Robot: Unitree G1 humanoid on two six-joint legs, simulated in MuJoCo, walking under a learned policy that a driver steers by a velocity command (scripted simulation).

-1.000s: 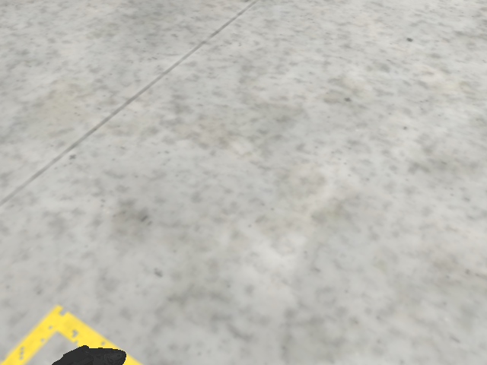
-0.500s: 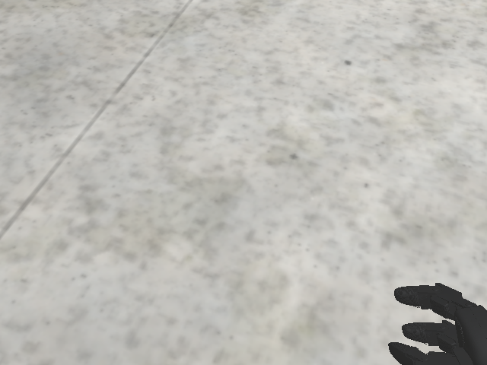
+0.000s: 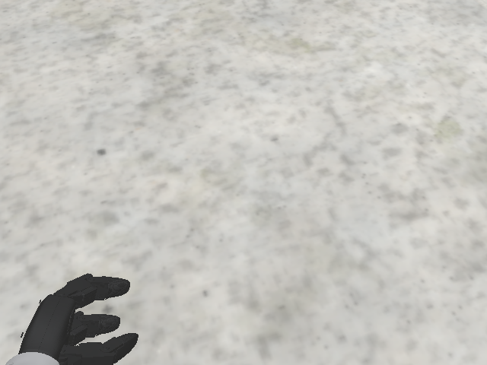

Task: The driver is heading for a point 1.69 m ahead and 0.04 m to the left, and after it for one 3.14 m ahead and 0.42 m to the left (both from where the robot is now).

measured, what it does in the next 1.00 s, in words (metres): walks ahead: right foot, then left foot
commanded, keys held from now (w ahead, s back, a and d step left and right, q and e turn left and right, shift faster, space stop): e+shift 0.14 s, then shift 0.06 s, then q+shift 0.64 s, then shift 0.16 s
